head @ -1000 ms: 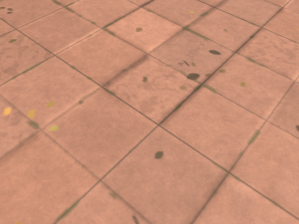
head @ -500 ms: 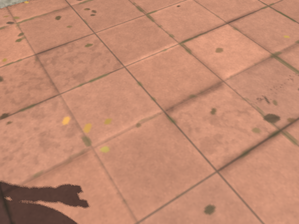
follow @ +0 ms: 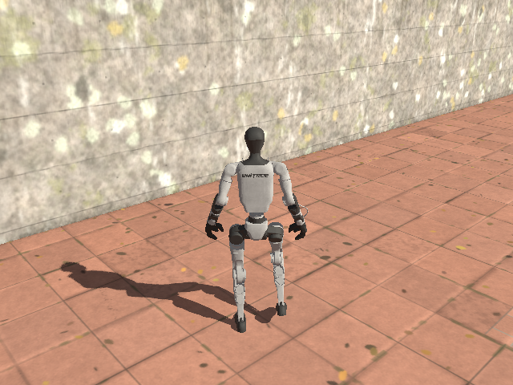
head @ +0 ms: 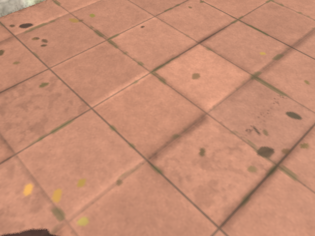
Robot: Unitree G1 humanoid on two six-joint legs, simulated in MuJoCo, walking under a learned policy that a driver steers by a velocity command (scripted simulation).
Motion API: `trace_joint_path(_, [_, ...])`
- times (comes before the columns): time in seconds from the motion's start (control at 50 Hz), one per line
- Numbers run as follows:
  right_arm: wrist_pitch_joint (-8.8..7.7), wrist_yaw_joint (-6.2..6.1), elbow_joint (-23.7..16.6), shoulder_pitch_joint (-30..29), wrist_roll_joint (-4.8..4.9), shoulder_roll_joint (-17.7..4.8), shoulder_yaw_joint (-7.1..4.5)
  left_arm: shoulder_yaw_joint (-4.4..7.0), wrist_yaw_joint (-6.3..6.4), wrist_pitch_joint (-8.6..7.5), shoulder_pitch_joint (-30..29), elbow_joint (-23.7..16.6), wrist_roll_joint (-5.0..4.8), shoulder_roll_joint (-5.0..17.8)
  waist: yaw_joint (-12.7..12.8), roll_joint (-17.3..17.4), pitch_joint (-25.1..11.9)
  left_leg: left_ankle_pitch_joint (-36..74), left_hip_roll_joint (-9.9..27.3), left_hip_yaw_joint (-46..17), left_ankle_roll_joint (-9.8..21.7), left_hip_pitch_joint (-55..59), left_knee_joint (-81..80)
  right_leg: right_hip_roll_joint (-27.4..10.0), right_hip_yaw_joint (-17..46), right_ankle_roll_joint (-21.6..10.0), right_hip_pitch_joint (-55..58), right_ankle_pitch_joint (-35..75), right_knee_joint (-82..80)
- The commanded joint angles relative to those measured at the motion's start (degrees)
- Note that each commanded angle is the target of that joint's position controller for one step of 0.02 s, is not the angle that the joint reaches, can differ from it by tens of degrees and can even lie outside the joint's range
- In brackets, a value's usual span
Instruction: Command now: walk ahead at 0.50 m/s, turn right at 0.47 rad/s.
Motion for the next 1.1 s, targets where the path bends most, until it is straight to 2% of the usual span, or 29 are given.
trace_joint_path(0.02, [-1.42,-0.67,-2.9,-3.4,0.01,-7.7,-2.18,0.09,-0.37,0.03,-0.1,-4.3,0.35,0.9,1.2,6.4,0.2,12.6,16.1,-8.4,8.9,3.2,-11.6,-2.6,2.8,0.5,-5.3,7.1,-5.8])
trace_joint_path(0.1, [-0.56,-1.3,-1.4,-1.8,0.51,-10.1,-2.93,-0.77,-2.0,-0.47,-7.2,-6.8,0.49,-0.3,-1.3,5.0,2.4,13.8,16.0,-1.8,8.0,4.8,-12.3,-1.8,-1.1,-0.5,-3.5,14.6,-17.9])
trace_joint_path(0.2, [1.2,-1.36,0.7,1.2,2.07,-12.4,-3.91,-0.61,-3.37,-0.25,-13.3,-10.7,0.48,0.9,-2.2,5.0,3.8,21.1,17.9,2.1,6.1,12.6,-7.9,-0.1,-5.0,-3.9,-3.7,9.0,-24.8])
trace_joint_path(0.24, [1.96,-1.63,0.6,0.6,2.56,-14.2,-4.43,0.38,-3.46,0.13,-11.0,-11.2,0.63,2.7,0.3,7.0,0.4,40.0,17.7,4.0,4.8,14.4,-0.1,3.6,-8.4,-6.2,2.7,3.4,-25.2])
trace_joint_path(0.26, [2.44,-1.74,0.5,0.1,2.86,-14.8,-4.59,1.48,-3.3,0.38,-5.8,-10.3,0.56,4.5,3.5,7.4,-3.0,47.7,16.9,5.1,4.0,13.7,8.1,6.1,-9.9,-7.8,9.8,1.6,-25.8])
trace_joint_path(0.28, [2.72,-1.88,0.1,-0.6,3.06,-14.0,-4.21,3.29,-2.67,0.63,3.3,-7.9,0.35,7.3,8.6,6.3,-7.9,47.4,14.7,6.7,2.2,8.6,20.3,8.8,-10.3,-9.9,23.2,4.7,-29.3])
trace_joint_path(0.3, [2.35,-2.02,-0.9,0.8,1.44,-10.9,-2.94,5.23,-1.41,1.37,12.0,-5.8,0.0,12.3,11.5,-0.6,-12.8,26.3,11.8,6.6,-0.7,-6.1,38.2,2.4,1.6,-13.2,40.5,5.6,-30.6])
trace_joint_path(0.32, [0.88,-1.38,-4.2,5.3,-0.31,-3.3,-0.55,5.52,-1.29,0.62,8.5,-7.0,-0.18,17.7,3.7,-13.6,-17.6,-23.2,-0.4,-0.9,-4.0,-29.9,56.3,-10.9,35.3,-23.5,55.0,-7.3,-38.1])
trace_joint_path(0.34, [-1.02,-0.74,-4.8,-1.1,1.65,-8.5,-1.19,3.94,-1.85,-0.6,9.0,-8.7,0.13,12.4,8.3,-5.3,-21.2,-23.5,0.3,-12.7,-3.0,-35.3,60.7,-13.7,43.5,-23.7,55.7,-12.6,-45.6])
trace_joint_path(0.36, [-1.98,-0.42,-6.4,-5.7,3.5,-10.7,-1.81,3.03,-2.08,-1.56,7.3,-8.0,0.62,9.5,8.1,-2.6,-13.0,-17.3,2.5,-12.4,-1.8,-39.0,58.8,-12.5,35.7,-21.1,49.9,-8.3,-46.9])
trace_joint_path(0.38, [-2.53,-0.81,-6.2,-6.0,2.75,-10.0,-1.54,2.61,-2.06,-2.0,4.3,-8.0,0.47,8.3,5.5,1.6,-8.4,-12.4,5.0,-12.2,-1.3,-36.9,54.1,-10.0,28.9,-19.4,42.1,-1.9,-46.5])
trace_joint_path(0.4, [-2.58,-1.21,-5.5,-5.5,1.15,-10.0,-1.79,2.15,-1.87,-2.07,0.8,-8.5,0.65,6.7,3.3,2.5,-5.9,-9.3,6.7,-12.3,-1.7,-33.3,49.3,-7.6,23.6,-18.0,35.5,4.8,-46.6])
trace_joint_path(0.44, [-1.45,-1.09,-5.0,-3.6,0.37,-10.0,-2.09,1.64,-1.33,-2.26,-1.9,-9.7,1.59,5.5,0.8,0.5,-5.3,-5.8,7.7,-12.6,-2.9,-27.7,45.4,-5.4,19.6,-17.9,28.9,12.7,-48.7])
trace_joint_path(0.48, [-0.43,-1.11,-5.0,-4.0,-0.14,-8.4,-1.72,1.8,-0.66,-2.54,-0.9,-8.8,1.22,6.2,0.5,1.1,-4.4,-3.7,7.2,-11.3,-4.8,-26.7,41.2,-4.2,15.9,-18.3,25.1,18.6,-49.5])
trace_joint_path(0.58, [-0.34,-0.23,-6.0,-11.9,0.49,-4.7,-0.02,1.23,0.65,-2.47,2.5,-5.7,1.21,5.9,4.3,-1.2,-2.1,16.1,5.7,-8.8,-6.2,-24.4,20.8,-0.3,6.4,-13.8,23.0,17.8,-50.3])
trace_joint_path(0.64, [-0.81,0.68,-7.1,-16.8,1.55,-4.9,0.3,1.19,0.47,-2.79,5.7,-3.5,1.25,7.0,7.0,-1.3,0.0,21.7,5.0,-8.2,-4.5,-23.8,14.8,-2.9,6.8,-13.4,25.5,12.3,-51.5])
trace_joint_path(0.7, [-1.07,1.63,-8.4,-19.4,1.93,-5.8,0.16,1.3,0.39,-2.49,7.6,-1.4,1.38,7.4,7.7,-0.7,1.9,16.8,4.7,-8.7,-1.6,-29.5,11.8,-6.7,7.1,-13.1,34.4,15.5,-49.7])
trace_joint_path(0.74, [-1.12,2.4,-9.0,-19.2,1.99,-6.0,0.14,1.53,0.63,-2.02,7.8,-0.4,1.31,7.7,7.0,-0.7,2.0,11.4,4.1,-8.5,0.4,-31.0,11.0,-8.5,6.2,-12.2,39.2,21.3,-47.4])
trace_joint_path(0.78, [-0.89,2.64,-8.4,-14.9,1.96,-7.2,-0.46,1.78,0.97,-1.59,6.1,-0.4,1.53,8.6,4.3,-1.8,-1.0,6.3,1.3,-6.7,2.5,-24.4,10.9,-8.0,3.6,-10.7,40.7,37.7,-42.3])
trace_joint_path(0.82, [-0.48,2.04,-5.1,-1.7,1.55,-10.8,-2.56,1.4,1.52,-0.86,4.1,-1.3,1.95,8.3,-2.9,-0.3,-10.1,8.9,-1.7,-5.1,5.6,-4.9,9.8,-4.1,-1.2,-7.8,36.3,51.6,-24.6])
trace_joint_path(0.84, [-0.13,1.63,-4.5,6.0,1.39,-15.2,-3.68,0.36,1.89,-1.21,6.7,-2.9,3.38,6.0,-4.1,7.3,-17.3,12.1,8.7,-20.4,10.6,13.1,11.5,-0.5,-3.3,-5.3,22.2,33.5,-6.6])
trace_joint_path(0.86, [-0.15,2.02,-3.7,7.8,1.87,-16.3,-3.89,-1.24,0.93,-2.48,12.5,-3.2,3.21,0.7,-0.6,20.0,-21.8,-1.4,19.1,-48.9,19.5,29.1,3.8,10.5,-1.4,-1.3,0.2,-15.3,10.4])
trace_joint_path(0.88, [0.02,1.85,-3.8,8.3,2.66,-11.0,-2.66,-0.69,0.15,-3.9,7.3,-3.6,1.66,5.5,-3.8,13.1,-19.8,-11.5,18.5,-51.8,17.5,29.5,-1.0,7.8,5.0,-2.0,-6.4,-16.8,14.4])
trace_joint_path(0.9, [0.3,1.44,-4.7,4.5,2.18,-10.0,-2.35,-0.23,-0.41,-4.93,1.0,-5.6,0.07,7.1,-4.0,9.4,-11.5,-9.9,17.1,-44.5,15.5,22.3,-2.4,5.3,4.3,-2.6,-9.5,-11.7,13.2])
trace_joint_path(0.92, [0.56,1.15,-5.8,0.8,1.33,-9.6,-2.06,-0.48,-0.32,-5.43,-1.6,-5.9,0.37,6.5,-2.6,3.8,-6.8,1.3,15.9,-37.9,14.2,14.4,-2.7,3.1,2.9,-2.5,-8.1,-8.7,10.5])
trace_joint_path(0.94, [0.58,0.93,-6.4,-1.8,0.72,-8.4,-1.54,-0.21,-0.15,-5.32,-1.9,-5.6,1.34,6.4,-0.8,1.8,-4.4,16.0,14.8,-32.2,13.7,8.2,-2.6,1.4,2.0,-1.8,-5.3,-6.9,7.3])
trace_joint_path(0.98, [0.3,0.68,-6.1,-3.3,-0.02,-6.4,-0.58,-0.21,0.07,-4.07,1.9,-4.3,1.83,5.1,2.1,4.2,-5.6,35.4,12.7,-24.0,13.0,2.3,-2.9,-0.1,1.3,0.0,1.6,-6.5,3.0])
trace_joint_path(1.02, [-0.19,0.52,-4.6,-3.8,0.12,-6.9,-0.47,-0.78,0.6,-2.57,4.5,-2.9,1.86,2.8,3.2,5.8,-6.1,45.1,11.4,-17.2,12.5,-1.5,-3.5,0.1,-0.3,1.6,4.4,-4.0,-1.8])
trace_joint_path(1.1, [0.64,-0.53,-2.8,-4.9,-0.19,-8.2,-0.55,-1.34,0.76,-1.8,0.6,-3.2,1.48,1.2,1.7,7.2,-6.2,43.9,7.9,-7.8,9.2,-3.1,-5.1,1.2,-1.9,1.7,7.7,11.0,-16.5])
Velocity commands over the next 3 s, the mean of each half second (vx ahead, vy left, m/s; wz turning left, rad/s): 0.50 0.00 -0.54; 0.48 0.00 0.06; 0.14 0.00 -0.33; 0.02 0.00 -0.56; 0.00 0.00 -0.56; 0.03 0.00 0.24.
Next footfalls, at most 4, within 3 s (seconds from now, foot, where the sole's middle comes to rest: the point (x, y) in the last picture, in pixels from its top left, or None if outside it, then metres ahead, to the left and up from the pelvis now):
0.28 right None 0.30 -0.16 -0.78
0.82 left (168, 195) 0.66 -0.06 -0.78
1.32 right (215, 169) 0.79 -0.29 -0.78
1.74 left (168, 155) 0.88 -0.07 -0.78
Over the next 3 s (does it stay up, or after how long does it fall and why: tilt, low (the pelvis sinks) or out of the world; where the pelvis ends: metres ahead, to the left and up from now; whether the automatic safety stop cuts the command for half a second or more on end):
stays up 0.75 -0.15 -0.01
